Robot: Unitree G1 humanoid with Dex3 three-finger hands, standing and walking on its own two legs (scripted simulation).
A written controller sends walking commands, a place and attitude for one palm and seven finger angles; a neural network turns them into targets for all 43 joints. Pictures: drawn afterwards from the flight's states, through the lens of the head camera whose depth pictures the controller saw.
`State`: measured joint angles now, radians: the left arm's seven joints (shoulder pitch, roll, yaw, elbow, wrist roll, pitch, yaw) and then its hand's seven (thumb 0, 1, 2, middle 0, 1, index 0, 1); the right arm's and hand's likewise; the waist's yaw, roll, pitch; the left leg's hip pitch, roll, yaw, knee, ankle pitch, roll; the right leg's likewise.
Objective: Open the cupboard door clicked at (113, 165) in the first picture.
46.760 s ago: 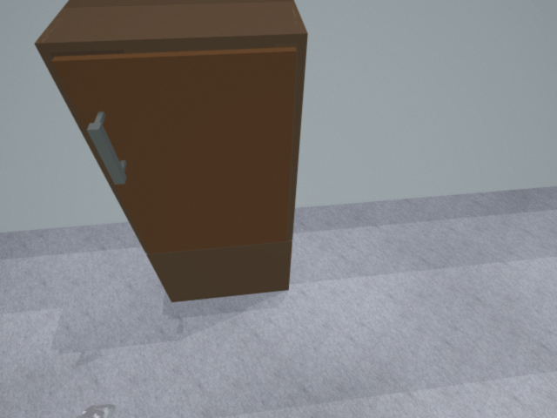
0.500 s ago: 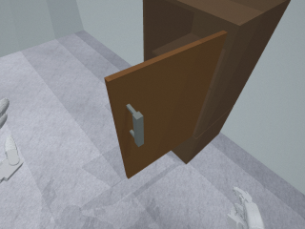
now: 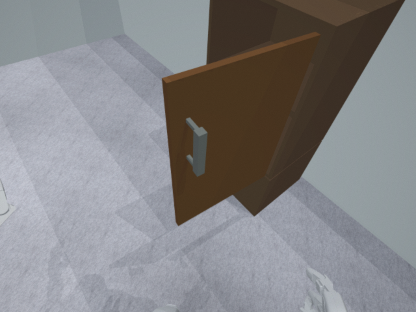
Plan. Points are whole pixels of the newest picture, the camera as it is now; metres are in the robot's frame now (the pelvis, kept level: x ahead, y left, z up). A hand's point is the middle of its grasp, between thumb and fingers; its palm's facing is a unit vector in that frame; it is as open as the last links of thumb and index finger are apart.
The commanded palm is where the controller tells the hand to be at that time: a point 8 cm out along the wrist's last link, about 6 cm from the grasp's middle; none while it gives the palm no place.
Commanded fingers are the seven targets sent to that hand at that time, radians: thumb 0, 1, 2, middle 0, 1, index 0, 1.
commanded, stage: step back with the hand held close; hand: left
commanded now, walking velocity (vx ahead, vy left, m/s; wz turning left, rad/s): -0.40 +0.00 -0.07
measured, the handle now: (194, 147) +0.45 +0.06 +0.04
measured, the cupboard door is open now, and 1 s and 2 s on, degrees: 84 84 84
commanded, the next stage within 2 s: stop stepping back and stand still in 0.26 s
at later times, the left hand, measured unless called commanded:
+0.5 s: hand out of the picture +0.09 +0.26 +0.18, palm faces +0.33 -0.81 -0.48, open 7.4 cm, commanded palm +0.03 +0.30 +0.19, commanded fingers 0.00 0.90 0.90 -0.20 -0.30 -0.20 -0.30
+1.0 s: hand out of the picture +0.02 +0.25 +0.17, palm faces +0.39 -0.79 -0.47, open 7.4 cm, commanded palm -0.04 +0.29 +0.19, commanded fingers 0.00 0.90 0.90 -0.20 -0.30 -0.20 -0.30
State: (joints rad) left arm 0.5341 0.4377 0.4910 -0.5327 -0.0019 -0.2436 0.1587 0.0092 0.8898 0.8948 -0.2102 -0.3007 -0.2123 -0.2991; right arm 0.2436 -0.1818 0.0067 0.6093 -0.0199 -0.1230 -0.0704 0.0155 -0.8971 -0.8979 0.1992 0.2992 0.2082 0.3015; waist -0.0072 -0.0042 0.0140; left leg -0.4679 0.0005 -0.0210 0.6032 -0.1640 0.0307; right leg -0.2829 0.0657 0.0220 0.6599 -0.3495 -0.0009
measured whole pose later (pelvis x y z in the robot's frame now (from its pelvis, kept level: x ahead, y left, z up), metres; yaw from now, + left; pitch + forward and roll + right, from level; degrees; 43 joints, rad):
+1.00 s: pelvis -0.19 -0.01 +0.01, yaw -2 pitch -1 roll +1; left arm 0.54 0.42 0.42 -0.43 -0.02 -0.21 0.15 0.01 0.89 0.90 -0.21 -0.30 -0.21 -0.30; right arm 0.28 -0.22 0.00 0.67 -0.01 -0.16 -0.09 0.02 -0.90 -0.90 0.20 0.30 0.20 0.30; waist -0.05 -0.03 -0.02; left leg -0.28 0.01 0.07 0.55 -0.25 0.01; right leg -0.19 0.01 -0.03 0.57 -0.37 -0.03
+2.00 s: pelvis -0.23 +0.02 +0.01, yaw +0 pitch +0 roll -1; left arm 0.23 0.29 0.04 0.63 0.04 0.04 0.00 0.00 0.91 0.90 -0.20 -0.30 -0.20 -0.30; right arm 0.12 -0.30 0.00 0.89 -0.02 -0.02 0.01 0.01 -0.90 -0.90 0.20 0.30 0.21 0.30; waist -0.03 0.06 0.02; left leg -0.35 -0.02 0.04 0.52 -0.18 0.05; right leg -0.25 -0.02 -0.05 0.55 -0.30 0.00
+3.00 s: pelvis -0.21 -0.01 +0.02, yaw +1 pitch -2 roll +0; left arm 0.15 0.23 0.01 1.13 0.01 -0.02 0.01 0.00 0.91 0.89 -0.20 -0.30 -0.20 -0.30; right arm 0.16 -0.26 -0.01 1.15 -0.02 0.01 -0.01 0.01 -0.90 -0.90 0.20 0.30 0.21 0.30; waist -0.02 0.02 0.06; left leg -0.20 0.00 0.01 0.36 -0.12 0.00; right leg -0.08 0.02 -0.07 0.35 -0.24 -0.04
